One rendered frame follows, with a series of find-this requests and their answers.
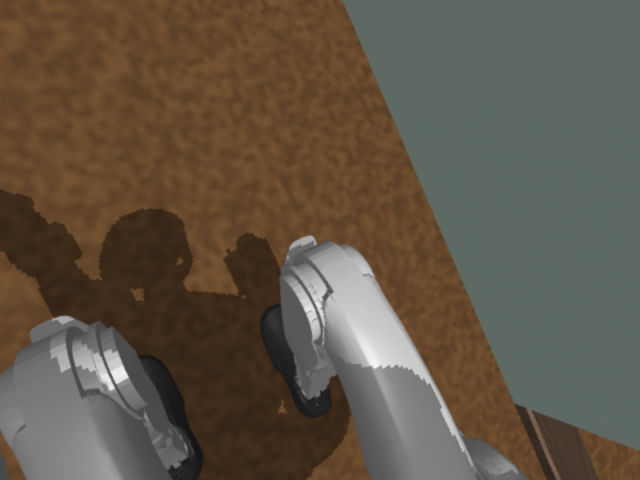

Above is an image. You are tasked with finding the right robot foot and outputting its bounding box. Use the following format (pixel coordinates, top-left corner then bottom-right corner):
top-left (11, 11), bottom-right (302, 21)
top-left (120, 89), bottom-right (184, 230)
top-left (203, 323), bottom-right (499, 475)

top-left (260, 304), bottom-right (331, 418)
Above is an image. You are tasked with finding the left robot foot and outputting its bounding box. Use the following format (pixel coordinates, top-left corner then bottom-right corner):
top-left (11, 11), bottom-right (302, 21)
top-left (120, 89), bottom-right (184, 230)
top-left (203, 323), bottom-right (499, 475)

top-left (138, 355), bottom-right (203, 480)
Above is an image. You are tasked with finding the right robot hand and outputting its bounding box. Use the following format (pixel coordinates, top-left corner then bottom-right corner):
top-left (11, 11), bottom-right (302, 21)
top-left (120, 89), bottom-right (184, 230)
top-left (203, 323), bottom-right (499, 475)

top-left (457, 428), bottom-right (529, 480)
